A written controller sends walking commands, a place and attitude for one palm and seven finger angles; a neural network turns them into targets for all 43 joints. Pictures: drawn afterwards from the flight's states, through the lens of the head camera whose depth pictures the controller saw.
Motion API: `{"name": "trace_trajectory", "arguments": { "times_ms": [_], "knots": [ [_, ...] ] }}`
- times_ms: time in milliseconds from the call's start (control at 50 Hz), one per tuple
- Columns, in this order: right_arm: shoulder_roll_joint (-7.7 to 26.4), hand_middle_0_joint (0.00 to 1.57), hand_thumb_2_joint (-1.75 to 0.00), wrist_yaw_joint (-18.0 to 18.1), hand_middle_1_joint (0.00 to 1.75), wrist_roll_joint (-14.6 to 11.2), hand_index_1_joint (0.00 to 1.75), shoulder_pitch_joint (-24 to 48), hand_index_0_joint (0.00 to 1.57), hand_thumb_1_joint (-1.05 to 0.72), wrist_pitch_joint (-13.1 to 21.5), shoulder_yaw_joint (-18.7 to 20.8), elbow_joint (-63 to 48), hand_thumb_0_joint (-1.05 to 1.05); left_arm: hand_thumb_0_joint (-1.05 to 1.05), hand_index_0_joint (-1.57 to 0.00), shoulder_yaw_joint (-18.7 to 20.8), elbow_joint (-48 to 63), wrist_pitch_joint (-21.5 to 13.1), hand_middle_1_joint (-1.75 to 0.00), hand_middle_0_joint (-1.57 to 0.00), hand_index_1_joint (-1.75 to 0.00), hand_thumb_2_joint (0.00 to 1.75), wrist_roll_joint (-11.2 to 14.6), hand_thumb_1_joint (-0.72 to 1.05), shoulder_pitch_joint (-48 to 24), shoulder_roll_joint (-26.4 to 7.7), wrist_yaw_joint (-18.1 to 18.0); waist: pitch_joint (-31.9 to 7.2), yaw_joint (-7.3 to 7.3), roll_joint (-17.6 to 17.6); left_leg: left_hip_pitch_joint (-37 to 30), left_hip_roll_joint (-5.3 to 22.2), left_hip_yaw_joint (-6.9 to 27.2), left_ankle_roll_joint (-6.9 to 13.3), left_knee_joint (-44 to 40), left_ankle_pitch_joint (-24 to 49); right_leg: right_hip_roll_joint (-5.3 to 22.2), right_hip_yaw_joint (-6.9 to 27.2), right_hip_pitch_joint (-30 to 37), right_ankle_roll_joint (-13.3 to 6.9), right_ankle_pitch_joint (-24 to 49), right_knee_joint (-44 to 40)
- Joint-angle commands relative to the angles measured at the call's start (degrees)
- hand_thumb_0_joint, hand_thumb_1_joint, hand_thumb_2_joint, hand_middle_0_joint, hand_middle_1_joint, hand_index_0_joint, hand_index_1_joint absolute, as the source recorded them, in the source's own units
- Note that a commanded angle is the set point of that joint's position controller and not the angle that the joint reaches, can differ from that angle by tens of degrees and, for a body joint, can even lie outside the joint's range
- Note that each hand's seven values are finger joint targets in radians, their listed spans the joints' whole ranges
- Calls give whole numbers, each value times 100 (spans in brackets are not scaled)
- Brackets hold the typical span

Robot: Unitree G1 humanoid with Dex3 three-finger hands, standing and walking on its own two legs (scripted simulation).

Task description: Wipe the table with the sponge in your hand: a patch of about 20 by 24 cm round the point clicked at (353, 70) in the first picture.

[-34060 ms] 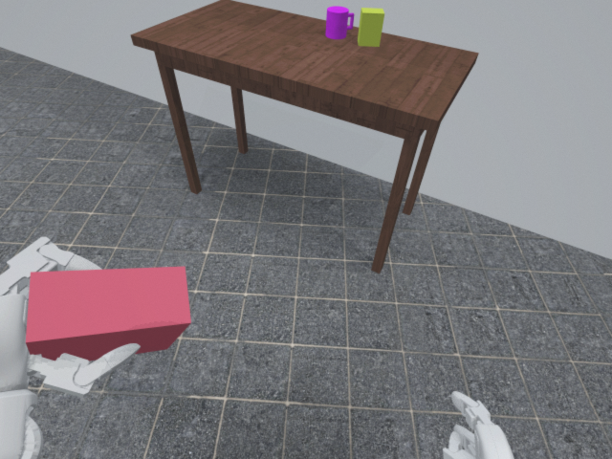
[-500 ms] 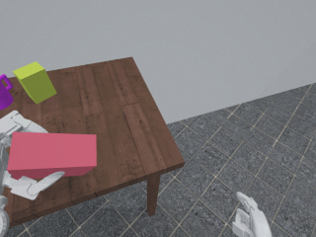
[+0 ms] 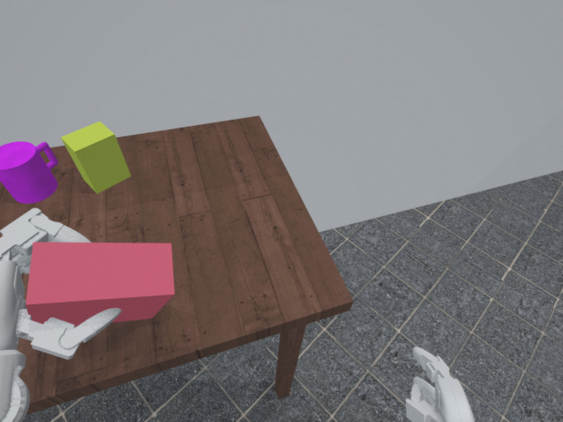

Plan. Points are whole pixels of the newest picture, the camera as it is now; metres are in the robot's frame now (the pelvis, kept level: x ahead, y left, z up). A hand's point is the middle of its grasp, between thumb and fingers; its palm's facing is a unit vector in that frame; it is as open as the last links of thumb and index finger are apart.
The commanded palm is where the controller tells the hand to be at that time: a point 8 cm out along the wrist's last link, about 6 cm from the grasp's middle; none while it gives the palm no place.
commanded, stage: come to a stop and stand still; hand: left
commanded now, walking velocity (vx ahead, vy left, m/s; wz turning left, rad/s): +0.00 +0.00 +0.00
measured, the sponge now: (123, 285) +0.24 +0.21 +0.12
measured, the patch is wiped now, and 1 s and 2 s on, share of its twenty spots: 0.00 0.00 0.00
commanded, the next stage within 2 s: look again from close up in 0.52 s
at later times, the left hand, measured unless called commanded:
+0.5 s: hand (29, 282) +0.21 +0.28 +0.16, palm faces +0.37 -0.84 -0.39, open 10.0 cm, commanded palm +0.15 +0.32 +0.17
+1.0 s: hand (68, 290) +0.22 +0.26 +0.13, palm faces +0.27 -0.85 -0.44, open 10.0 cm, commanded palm +0.15 +0.29 +0.17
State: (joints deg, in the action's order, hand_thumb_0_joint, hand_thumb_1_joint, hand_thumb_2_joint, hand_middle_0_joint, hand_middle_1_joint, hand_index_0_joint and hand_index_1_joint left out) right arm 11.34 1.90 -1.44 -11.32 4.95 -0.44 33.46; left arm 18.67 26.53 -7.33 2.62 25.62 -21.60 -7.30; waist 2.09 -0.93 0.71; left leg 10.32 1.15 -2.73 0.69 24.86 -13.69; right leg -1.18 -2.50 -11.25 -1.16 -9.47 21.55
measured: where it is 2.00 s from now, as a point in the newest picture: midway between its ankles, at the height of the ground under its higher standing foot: outside the picture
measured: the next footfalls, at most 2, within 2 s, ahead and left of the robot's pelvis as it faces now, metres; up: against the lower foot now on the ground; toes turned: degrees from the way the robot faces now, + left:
none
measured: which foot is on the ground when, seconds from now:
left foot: down 0.00-1.00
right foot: down 0.00-1.00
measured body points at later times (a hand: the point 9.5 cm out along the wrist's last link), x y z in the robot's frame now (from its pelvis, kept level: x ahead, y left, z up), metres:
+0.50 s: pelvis +0.00 +0.03 +0.00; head +0.01 +0.06 +0.45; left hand +0.19 +0.33 +0.18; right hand +0.17 -0.19 -0.07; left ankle +0.00 +0.11 -0.74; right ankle +0.02 -0.11 -0.74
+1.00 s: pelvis -0.01 +0.01 +0.00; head +0.03 +0.03 +0.44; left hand +0.20 +0.30 +0.16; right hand +0.15 -0.21 -0.09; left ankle +0.00 +0.11 -0.74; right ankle +0.02 -0.11 -0.74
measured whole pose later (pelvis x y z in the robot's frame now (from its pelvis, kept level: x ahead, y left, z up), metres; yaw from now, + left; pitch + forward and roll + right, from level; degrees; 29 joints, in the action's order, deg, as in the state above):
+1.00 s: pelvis -0.01 +0.01 +0.00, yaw +0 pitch -1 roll -1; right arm 11.2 0.9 -1.1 -13.3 8.9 -1.0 34.6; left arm 19.8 24.3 -13.4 1.7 24.5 -23.3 -2.5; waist 5.5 -1.2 2.0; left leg 12.7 0.0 -3.5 1.8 27.9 -14.8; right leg 0.1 -1.7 -14.3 -0.1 -11.1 25.9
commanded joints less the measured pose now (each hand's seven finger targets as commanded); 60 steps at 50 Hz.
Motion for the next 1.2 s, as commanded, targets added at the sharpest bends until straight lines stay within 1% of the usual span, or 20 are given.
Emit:
{"name": "trace_trajectory", "arguments": {
  "times_ms": [0, 160, 320, 400, 440, 580, 600, 620, 640, 680, 720, 800, 820, 840, 920, 940, 980, 1080, 1140, 1180],
  "knots": [
    [736, 20, -90, 53, 30, 24, 30, 420, 20, -90, 306, 299, -944, 0, 0, -120, 629, 1412, -421, -160, -120, -160, 130, 11, 10, -523, -919, -80, -804, 22, -327, 38, 628, 659, 128, -489, 867, 669, 694, 539, -76, 813, -208],
    [701, 20, -90, 52, 30, 48, 30, 381, 20, -90, 313, 259, -955, 0, 0, -120, 645, 1346, -487, -160, -120, -160, 130, -14, 10, -562, -889, -39, -735, 30, -560, 203, 655, 753, 67, -676, 808, 596, 518, 646, -68, 761, -150],
    [737, 20, -90, 21, 30, 58, 30, 337, 20, -90, 388, 294, -931, 0, 0, -120, 649, 1511, -599, -160, -120, -160, 130, -49, 10, -537, -906, -11, -758, 33, -788, 128, 663, 836, -128, -714, 1318, 499, 331, 634, -89, 766, 50],
    [739, 20, -90, 28, 30, 66, 30, 270, 20, -90, 390, 323, -943, 0, 0, -120, 721, 1365, -617, -160, -120, -160, 130, -43, 10, -460, -908, -13, -756, 24, -527, 202, 666, 826, -135, -622, 1353, 551, 329, 724, -95, 861, -14],
    [728, 20, -90, 27, 30, 51, 30, 293, 20, -90, 396, 323, -940, 0, 0, -120, 660, 1353, -635, -160, -120, -160, 130, -30, 10, -383, -841, 5, -728, 33, -652, 170, 644, 839, -191, -673, 1326, 525, 295, 662, -100, 748, 18],
    [756, 20, -90, 45, 30, 49, 30, 287, 20, -90, 420, 338, -915, 0, 0, -120, 702, 1392, -647, -160, -120, -160, 130, -44, 10, -463, -887, -8, -730, 35, -516, 262, 614, 822, -97, -666, 862, 571, 399, 670, -100, 698, -44],
    [899, 20, -90, 1, 30, 447, 30, -295, 20, -90, 721, 169, -833, 0, 0, -120, 3934, 2575, -1272, -160, -120, -160, 130, -1075, 10, -6559, -5332, -1, 301, -26, -154, 1437, 546, 422, 101, 99, 1119, 529, 307, -159, -64, 378, 98],
    [490, 20, -90, 22, 30, 42, 30, 204, 20, -90, 545, 261, -307, 0, 0, -120, 2412, -57, -976, -160, -120, -160, 130, -538, 10, -4795, -2980, 112, -201, 37, -825, 473, 710, 648, -5, 61, 669, 910, 219, -724, -302, -355, 310],
    [664, 20, -90, -66, 30, 146, 30, 117, 20, -90, 604, 344, -573, 0, 0, -120, 1519, -304, -954, -160, -120, -160, 130, -343, 10, -3327, -1884, 276, -743, -89, -1137, 65, 421, 564, -122, -255, 589, 506, 294, -304, -333, -214, 608],
    [738, 20, -90, -220, 30, 28, 30, 100, 20, -90, 663, 376, -791, 0, 0, -120, 890, 31, -1059, -160, -120, -160, 130, -52, 10, -1671, -1116, 432, -1020, -145, -997, 266, 421, 551, 68, -358, 102, 493, 470, 182, -160, 4, 521],
    [656, 20, -90, -396, 30, -82, 30, 296, 20, -90, 690, 332, -860, 0, 0, -120, 407, 407, -1028, -160, -120, -160, 130, 110, 10, -388, -396, 464, -978, -186, -668, 463, 418, 462, 145, -512, -246, 465, 437, 445, -68, -35, 486],
    [737, 20, -90, -288, 30, -39, 30, 325, 20, -90, 684, 272, -913, 0, 0, -120, 955, 895, -980, -160, -120, -160, 130, 43, 10, -392, -1113, 308, -516, -161, 563, 709, 294, 395, 72, -390, -548, 538, 588, 246, -16, -575, -59],
    [764, 20, -90, -220, 30, -30, 30, 447, 20, -90, 650, 256, -848, 0, 0, -120, 1388, 926, -968, -160, -120, -160, 130, 20, 10, -483, -1501, 205, -570, -151, 470, 520, 285, 371, 67, -377, -473, 520, 643, 115, -23, -708, -105],
    [697, 20, -90, -152, 30, 0, 30, 398, 20, -90, 645, 222, -894, 0, 0, -120, 1211, 898, -998, -160, -120, -160, 130, 50, 10, -579, -1258, 234, -535, -97, 493, 532, 262, 424, 84, -350, -403, 575, 601, 71, -35, -733, -144],
    [657, 20, -90, -14, 30, 21, 30, 511, 20, -90, 737, 187, -863, 0, 0, -120, 1497, 1392, -1066, -160, -120, -160, 130, 50, 10, -1169, -1680, 178, -703, -67, -469, 320, 227, 409, 84, -222, 43, 589, 787, 204, -78, 47, -8],
    [623, 20, -90, 1, 30, 31, 30, 451, 20, -90, 756, 179, -864, 0, 0, -120, 1259, 1352, -1073, -160, -120, -160, 130, 85, 10, -1141, -1397, 201, -783, -55, -554, 299, 221, 410, 87, -213, 111, 620, 740, 301, -83, 151, 5],
    [650, 20, -90, -21, 30, 32, 30, 400, 20, -90, 832, 196, -863, 0, 0, -120, 1165, 1508, -1073, -160, -120, -160, 130, 81, 10, -1151, -1352, 199, -886, -81, -713, 189, 199, 408, 59, -138, 513, 612, 742, 465, -97, 617, 70],
    [716, 20, -90, -77, 30, 37, 30, 394, 20, -90, 839, 245, -802, 0, 0, -120, 891, 1458, -970, -160, -120, -160, 130, 66, 10, -566, -974, 154, -1083, -76, -297, -68, 250, 382, 17, 25, 1334, 670, 673, 629, -67, 1503, 142],
    [704, 20, -90, -76, 30, 47, 30, 410, 20, -90, 710, 219, -779, 0, 0, -120, 760, 1027, -871, -160, -120, -160, 130, 54, 10, -275, -754, 132, -930, -67, -126, -34, 323, 400, 12, -106, 1347, 626, 545, 473, -29, 1346, 98],
    [726, 20, -90, -51, 30, 40, 30, 440, 20, -90, 643, 247, -825, 0, 0, -120, 885, 1093, -843, -160, -120, -160, 130, 49, 10, -435, -932, 129, -880, -59, -22, 36, 357, 439, 0, -156, 1361, 621, 561, 527, -18, 1424, 114]
  ]
}}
